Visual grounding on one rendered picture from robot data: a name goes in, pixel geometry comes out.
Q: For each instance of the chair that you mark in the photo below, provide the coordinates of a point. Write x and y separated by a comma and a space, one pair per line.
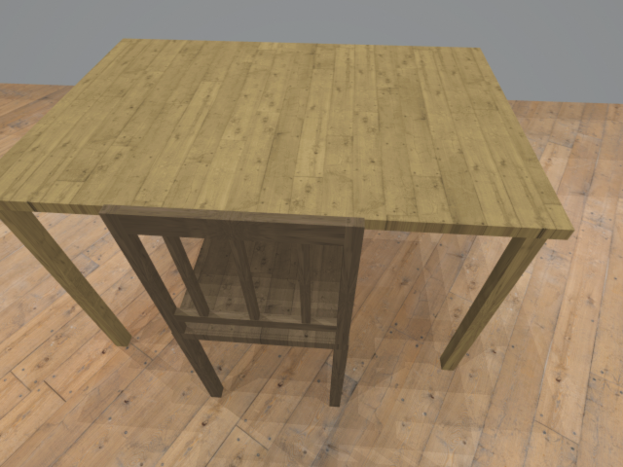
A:
265, 278

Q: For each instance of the table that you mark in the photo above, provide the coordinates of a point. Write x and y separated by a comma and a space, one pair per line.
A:
411, 138

